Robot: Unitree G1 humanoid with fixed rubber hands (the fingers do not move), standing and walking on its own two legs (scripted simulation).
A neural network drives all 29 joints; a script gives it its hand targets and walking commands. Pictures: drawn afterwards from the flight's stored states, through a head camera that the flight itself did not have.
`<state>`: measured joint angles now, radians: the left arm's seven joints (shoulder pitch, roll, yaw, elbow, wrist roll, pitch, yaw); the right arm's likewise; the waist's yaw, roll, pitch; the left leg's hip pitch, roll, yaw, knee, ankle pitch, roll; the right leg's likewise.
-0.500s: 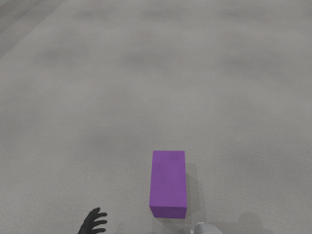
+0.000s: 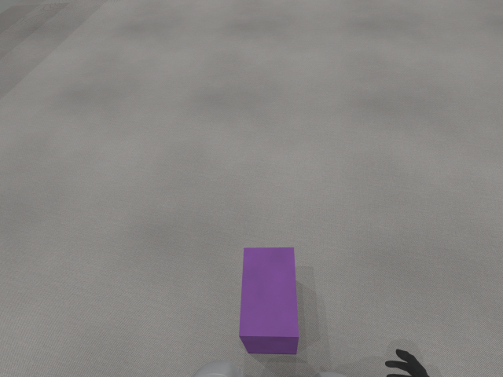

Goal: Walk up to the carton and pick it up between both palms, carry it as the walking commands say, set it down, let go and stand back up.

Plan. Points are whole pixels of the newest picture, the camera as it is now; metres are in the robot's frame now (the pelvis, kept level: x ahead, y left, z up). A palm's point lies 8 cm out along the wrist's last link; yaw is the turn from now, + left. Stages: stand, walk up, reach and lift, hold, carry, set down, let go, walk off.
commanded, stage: walk up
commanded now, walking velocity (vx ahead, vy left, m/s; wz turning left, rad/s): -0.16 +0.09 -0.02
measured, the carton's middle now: (270, 301) +0.42 +0.03 -0.63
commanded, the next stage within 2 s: stand in 1.16 s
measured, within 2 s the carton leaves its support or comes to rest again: neither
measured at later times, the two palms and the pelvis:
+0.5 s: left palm out of the picture -0.02 +0.34 -0.15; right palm out of the picture -0.03 -0.16 -0.11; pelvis -0.07 +0.09 +0.00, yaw -1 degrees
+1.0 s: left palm out of the picture +0.03 +0.23 -0.12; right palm out of the picture +0.00 -0.25 -0.15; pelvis -0.02 -0.01 +0.00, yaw -2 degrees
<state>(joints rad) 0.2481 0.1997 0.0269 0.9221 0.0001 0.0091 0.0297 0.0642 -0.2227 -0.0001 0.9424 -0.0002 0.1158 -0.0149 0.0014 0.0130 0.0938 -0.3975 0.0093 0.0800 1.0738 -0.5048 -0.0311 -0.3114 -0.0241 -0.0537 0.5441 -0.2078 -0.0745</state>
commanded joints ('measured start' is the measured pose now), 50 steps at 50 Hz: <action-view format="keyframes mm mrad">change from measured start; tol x32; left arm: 1 -61 237 76 -91 37 17 19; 50 89 125 3 -13 -2 -55 0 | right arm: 1 74 -109 -50 5 -5 -9 9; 50 257 -85 -51 9 -2 -67 4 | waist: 1 12 -252 -77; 7 -51 323 27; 50 -10 -225 -205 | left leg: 1 173 23 -64 -283 78 -7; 10 -201 380 -340 -982 -2 155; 16 266 226 -234 -902 236 45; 21 655 280 -227 -693 1026 85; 27 454 383 -444 -937 -7 108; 50 65 -5 -56 -306 -14 19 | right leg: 1 -69 -251 335 -305 28 -75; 10 -87 26 135 683 -254 84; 39 70 -21 -25 52 -169 98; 43 403 -314 457 -344 95 -14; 46 320 -266 327 -198 936 -39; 50 360 -191 259 -180 824 -34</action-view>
